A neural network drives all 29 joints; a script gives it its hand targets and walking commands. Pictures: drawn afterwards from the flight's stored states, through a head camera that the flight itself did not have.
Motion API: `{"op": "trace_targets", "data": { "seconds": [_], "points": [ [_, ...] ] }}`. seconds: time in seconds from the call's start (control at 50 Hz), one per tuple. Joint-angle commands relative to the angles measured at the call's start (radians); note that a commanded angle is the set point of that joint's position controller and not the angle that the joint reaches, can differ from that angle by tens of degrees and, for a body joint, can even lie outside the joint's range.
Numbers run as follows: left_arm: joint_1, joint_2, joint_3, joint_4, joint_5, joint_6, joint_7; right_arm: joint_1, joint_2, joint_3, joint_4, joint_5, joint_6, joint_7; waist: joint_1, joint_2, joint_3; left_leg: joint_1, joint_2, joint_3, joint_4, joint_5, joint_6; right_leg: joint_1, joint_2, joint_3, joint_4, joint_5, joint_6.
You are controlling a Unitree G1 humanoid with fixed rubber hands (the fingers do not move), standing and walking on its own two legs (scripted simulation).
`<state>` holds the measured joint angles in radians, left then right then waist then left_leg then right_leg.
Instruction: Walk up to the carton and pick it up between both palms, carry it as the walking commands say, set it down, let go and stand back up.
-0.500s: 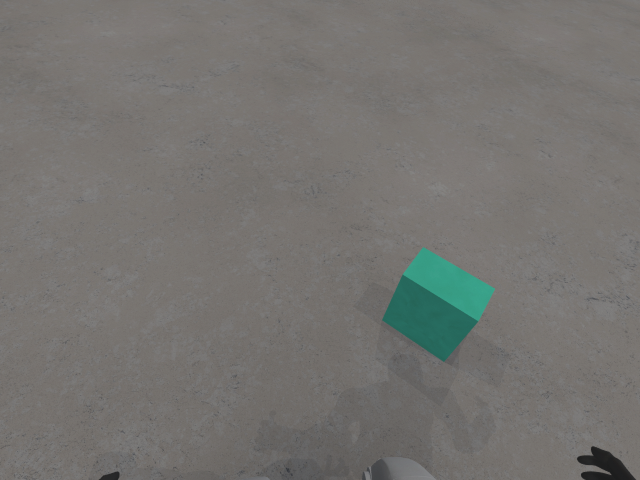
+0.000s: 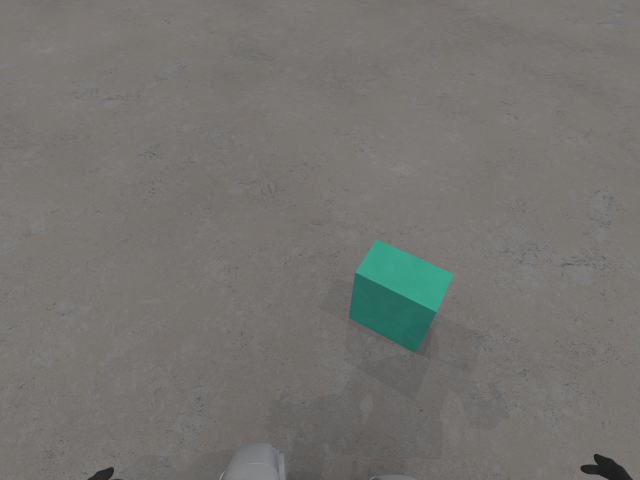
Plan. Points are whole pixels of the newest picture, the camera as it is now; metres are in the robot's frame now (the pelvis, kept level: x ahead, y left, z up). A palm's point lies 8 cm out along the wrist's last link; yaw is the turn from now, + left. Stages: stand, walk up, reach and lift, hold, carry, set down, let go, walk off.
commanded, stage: walk up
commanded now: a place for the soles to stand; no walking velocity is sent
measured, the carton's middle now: (396, 297) +0.69 -0.19 -0.62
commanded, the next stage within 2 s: none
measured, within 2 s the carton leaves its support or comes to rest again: neither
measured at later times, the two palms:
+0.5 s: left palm (79, 454) +0.15 +0.36 -0.14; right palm (588, 430) +0.18 -0.28 -0.02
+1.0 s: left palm (147, 423) +0.19 +0.27 -0.12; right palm out of the picture +0.20 -0.39 -0.08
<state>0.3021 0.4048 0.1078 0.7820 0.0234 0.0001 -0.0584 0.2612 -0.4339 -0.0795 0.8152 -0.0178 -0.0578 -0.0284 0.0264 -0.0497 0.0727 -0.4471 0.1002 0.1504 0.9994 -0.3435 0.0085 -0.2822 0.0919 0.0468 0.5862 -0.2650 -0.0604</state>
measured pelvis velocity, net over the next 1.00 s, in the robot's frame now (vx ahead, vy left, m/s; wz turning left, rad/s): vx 0.13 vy -0.04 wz -0.04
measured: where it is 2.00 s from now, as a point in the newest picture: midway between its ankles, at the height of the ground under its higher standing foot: (371, 458)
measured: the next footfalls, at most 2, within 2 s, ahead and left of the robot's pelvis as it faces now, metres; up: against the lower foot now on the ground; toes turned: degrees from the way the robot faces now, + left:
left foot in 0.26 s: +0.18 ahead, +0.12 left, +0.00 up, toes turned +10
right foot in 1.00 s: +0.21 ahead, -0.18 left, +0.00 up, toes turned +0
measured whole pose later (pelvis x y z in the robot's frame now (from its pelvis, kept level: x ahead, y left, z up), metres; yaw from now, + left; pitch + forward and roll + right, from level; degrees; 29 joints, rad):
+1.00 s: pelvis +0.13 -0.04 -0.01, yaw -2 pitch -3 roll +2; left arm 0.32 0.41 0.12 0.80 0.02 0.03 -0.09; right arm 0.30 -0.43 -0.08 0.82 -0.03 -0.10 -0.05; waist 0.03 -0.07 0.03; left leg -0.28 0.12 0.17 0.70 -0.38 0.03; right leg -0.36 -0.03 0.07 0.74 -0.37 -0.04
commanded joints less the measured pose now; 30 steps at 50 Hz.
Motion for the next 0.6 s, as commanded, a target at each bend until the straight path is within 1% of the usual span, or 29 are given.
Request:
{"op": "trace_targets", "data": {
  "seconds": [0.0,0.02,0.04,0.06,0.08,0.1,0.12,0.14,0.16,0.18,0.2,0.22,0.24,0.26,0.28,0.3,0.32,0.34,0.36,0.38,0.42,0.44,0.48,0.5,0.52,0.54,0.58],
  "points": [
    [0.105,0.229,0.054,-0.088,0.008,-0.026,0.015,-0.074,-0.229,-0.047,-0.042,0.007,0.0,0.003,0.043,0.016,-0.014,-0.249,-0.001,-0.184,-0.079,0.022,0.001,0.233,-0.24,0.428,-0.354,-0.108,-0.019],
    [0.109,0.234,0.054,-0.085,0.011,-0.026,0.013,-0.09,-0.226,-0.05,-0.045,0.004,-0.002,0.003,0.047,0.014,0.006,-0.244,0.0,-0.185,-0.111,0.01,0.001,0.225,-0.242,0.429,-0.354,-0.128,-0.037],
    [0.116,0.237,0.052,-0.081,0.011,-0.026,0.012,-0.104,-0.222,-0.048,-0.049,0.003,-0.007,0.004,0.05,0.008,0.015,-0.241,-0.002,-0.187,-0.142,-0.006,0.004,0.226,-0.249,0.434,-0.347,-0.118,-0.058],
    [0.121,0.239,0.053,-0.077,0.013,-0.025,0.011,-0.112,-0.217,-0.049,-0.052,0.002,-0.013,0.004,0.052,0.005,0.022,-0.226,-0.003,-0.182,-0.178,-0.02,0.006,0.221,-0.252,0.429,-0.336,-0.085,-0.078],
    [0.13,0.24,0.05,-0.073,0.012,-0.024,0.009,-0.121,-0.211,-0.05,-0.056,0.002,-0.021,0.004,0.054,0.006,0.02,-0.193,-0.006,-0.175,-0.224,-0.032,0.005,0.21,-0.257,0.416,-0.316,-0.022,-0.096],
    [0.121,0.232,0.048,-0.072,0.012,-0.023,0.007,-0.112,-0.199,-0.05,-0.056,0.0,-0.029,0.002,0.044,0.001,0.021,-0.143,-0.017,-0.162,-0.264,-0.034,0.01,0.18,-0.257,0.396,-0.296,0.051,-0.113],
    [0.102,0.229,0.045,-0.073,0.008,-0.019,0.004,-0.079,-0.191,-0.051,-0.05,0.001,-0.037,0.0,0.029,-0.009,0.01,-0.074,-0.034,-0.149,-0.314,-0.039,0.013,0.154,-0.248,0.368,-0.262,0.125,-0.124],
    [0.068,0.227,0.042,-0.085,0.006,-0.016,0.002,-0.023,-0.187,-0.055,-0.034,0.004,-0.045,-0.006,-0.001,-0.012,-0.014,0.048,-0.058,-0.125,-0.384,-0.037,0.014,0.105,-0.229,0.322,-0.204,0.262,-0.128],
    [0.044,0.217,0.036,-0.097,0.0,-0.015,0.0,0.065,-0.18,-0.062,-0.017,0.004,-0.056,-0.016,-0.049,0.004,-0.064,0.217,-0.077,-0.109,-0.503,0.036,0.024,0.041,-0.198,0.267,-0.087,0.397,-0.129],
    [0.035,0.175,0.02,-0.109,-0.013,-0.021,-0.001,0.175,-0.202,-0.077,0.001,-0.009,-0.067,-0.031,-0.106,0.061,-0.145,0.44,-0.035,-0.139,-0.624,0.136,0.043,-0.062,-0.137,0.183,0.088,0.439,-0.09],
    [0.095,0.089,-0.002,-0.111,-0.017,-0.027,-0.005,0.241,-0.282,-0.099,0.003,-0.019,-0.072,-0.044,-0.122,0.263,-0.248,0.659,0.23,-0.459,-0.692,-0.013,0.108,-0.27,-0.049,0.094,0.356,0.074,-0.021],
    [0.106,0.137,0.015,-0.089,0.004,-0.021,0.006,0.186,-0.361,-0.114,-0.024,-0.007,-0.067,-0.045,-0.105,0.275,-0.204,0.604,0.407,-0.677,-0.733,-0.148,0.183,-0.429,0.01,0.102,0.567,-0.207,0.013],
    [0.084,0.205,0.033,-0.074,0.018,-0.007,0.01,0.117,-0.348,-0.108,-0.037,0.014,-0.062,-0.043,-0.076,0.141,-0.14,0.454,0.416,-0.648,-0.762,-0.352,0.202,-0.434,-0.039,0.156,0.617,-0.207,0.008],
    [0.101,0.221,0.039,-0.061,0.025,0.007,-0.005,0.039,-0.336,-0.099,-0.044,0.01,-0.064,-0.045,-0.023,0.104,-0.044,0.315,0.377,-0.535,-0.785,-0.445,0.173,-0.414,-0.083,0.135,0.609,-0.169,0.007],
    [0.143,0.235,0.043,-0.04,0.022,0.021,-0.024,-0.003,-0.314,-0.098,-0.054,0.017,-0.068,-0.046,0.002,0.081,-0.014,0.256,0.339,-0.409,-0.79,-0.379,0.125,-0.351,-0.123,0.099,0.574,-0.115,0.015],
    [0.168,0.223,0.046,-0.023,0.009,0.028,-0.032,-0.014,-0.281,-0.086,-0.059,0.008,-0.068,-0.045,0.017,0.082,-0.001,0.208,0.287,-0.297,-0.776,-0.24,0.08,-0.29,-0.133,0.076,0.535,-0.065,0.018],
    [0.19,0.201,0.043,-0.014,0.005,0.031,-0.038,-0.007,-0.258,-0.082,-0.057,0.002,-0.068,-0.043,0.022,0.102,-0.009,0.198,0.239,-0.223,-0.768,-0.157,0.046,-0.254,-0.123,0.064,0.528,-0.04,0.025],
    [0.193,0.177,0.036,-0.018,0.001,0.03,-0.04,0.022,-0.245,-0.08,-0.05,0.0,-0.07,-0.041,0.014,0.113,-0.025,0.207,0.212,-0.195,-0.749,-0.078,0.027,-0.238,-0.109,0.075,0.539,-0.014,0.035],
    [0.182,0.172,0.032,-0.022,-0.002,0.03,-0.041,0.046,-0.242,-0.081,-0.043,0.001,-0.07,-0.042,0.002,0.109,-0.033,0.217,0.194,-0.18,-0.74,-0.032,0.001,-0.242,-0.098,0.093,0.551,0.028,0.042],
    [0.17,0.165,0.028,-0.026,-0.006,0.033,-0.038,0.069,-0.242,-0.083,-0.038,0.001,-0.071,-0.04,-0.008,0.119,-0.023,0.239,0.198,-0.176,-0.733,0.016,-0.007,-0.276,-0.098,0.105,0.553,0.063,0.044],
    [0.149,0.163,0.022,-0.02,-0.004,0.04,-0.034,0.103,-0.243,-0.086,-0.023,0.009,-0.07,-0.042,-0.018,0.111,-0.016,0.283,0.199,-0.178,-0.722,0.096,-0.061,-0.31,-0.093,0.124,0.549,0.105,0.049],
    [0.136,0.165,0.023,-0.021,-0.003,0.042,-0.032,0.11,-0.243,-0.087,-0.018,0.01,-0.07,-0.043,-0.021,0.116,-0.014,0.3,0.201,-0.184,-0.718,0.118,-0.07,-0.319,-0.091,0.131,0.55,0.115,0.052],
    [0.122,0.163,0.023,-0.019,-0.001,0.045,-0.026,0.125,-0.239,-0.087,-0.015,0.011,-0.07,-0.046,-0.023,0.098,-0.011,0.33,0.205,-0.184,-0.699,0.221,-0.098,-0.337,-0.085,0.14,0.552,0.139,0.06],
    [0.12,0.163,0.024,-0.019,-0.001,0.047,-0.023,0.127,-0.236,-0.087,-0.013,0.01,-0.068,-0.046,-0.023,0.1,-0.013,0.346,0.21,-0.178,-0.685,0.271,-0.09,-0.344,-0.09,0.141,0.551,0.142,0.063],
    [0.116,0.165,0.024,-0.018,-0.001,0.047,-0.02,0.135,-0.236,-0.087,-0.015,0.011,-0.068,-0.048,-0.023,0.094,-0.019,0.365,0.213,-0.178,-0.669,0.325,-0.092,-0.346,-0.085,0.145,0.554,0.138,0.064],
    [0.117,0.161,0.023,-0.02,-0.002,0.049,-0.017,0.144,-0.235,-0.086,-0.015,0.009,-0.066,-0.048,-0.024,0.1,-0.037,0.383,0.22,-0.18,-0.655,0.359,-0.082,-0.344,-0.086,0.147,0.556,0.13,0.064],
    [0.09,0.159,0.024,-0.031,0.001,0.05,-0.013,0.155,-0.232,-0.084,-0.015,0.008,-0.065,-0.05,-0.032,0.09,-0.037,0.415,0.231,-0.182,-0.635,0.41,-0.05,-0.368,-0.091,0.143,0.546,0.108,0.067]
  ]
}}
